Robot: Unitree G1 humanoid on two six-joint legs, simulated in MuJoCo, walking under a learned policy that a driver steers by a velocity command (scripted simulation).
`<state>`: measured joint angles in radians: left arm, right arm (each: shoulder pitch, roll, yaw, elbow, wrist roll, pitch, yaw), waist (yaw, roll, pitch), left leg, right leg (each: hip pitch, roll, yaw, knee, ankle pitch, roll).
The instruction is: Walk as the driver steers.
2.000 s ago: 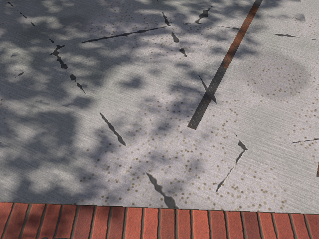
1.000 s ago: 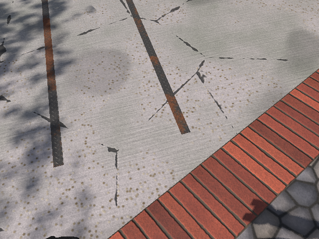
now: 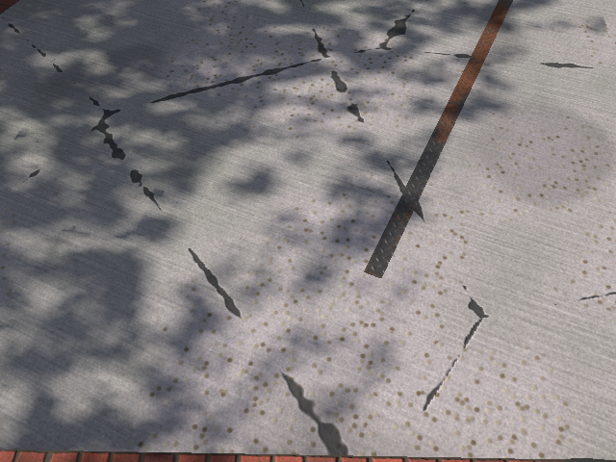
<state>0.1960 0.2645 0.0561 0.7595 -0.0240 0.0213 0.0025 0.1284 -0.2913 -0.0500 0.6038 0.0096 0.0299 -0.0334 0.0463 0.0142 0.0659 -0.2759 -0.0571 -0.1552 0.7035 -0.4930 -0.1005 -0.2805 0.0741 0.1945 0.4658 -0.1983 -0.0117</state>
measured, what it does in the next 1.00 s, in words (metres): walks ahead, turning right: left foot, then right foot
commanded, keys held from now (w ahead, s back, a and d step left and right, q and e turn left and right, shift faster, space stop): e+shift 0.08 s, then w+e+shift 0.54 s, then w+q+shift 0.10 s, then q+shift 0.28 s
